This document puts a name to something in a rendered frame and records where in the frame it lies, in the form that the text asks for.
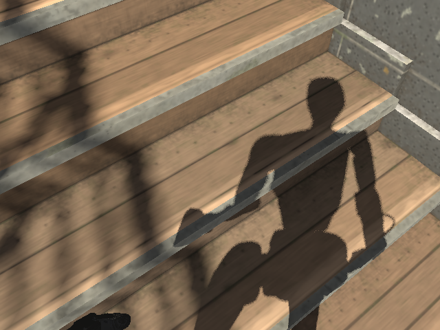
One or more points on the robot left hand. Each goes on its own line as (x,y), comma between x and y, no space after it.
(106,321)

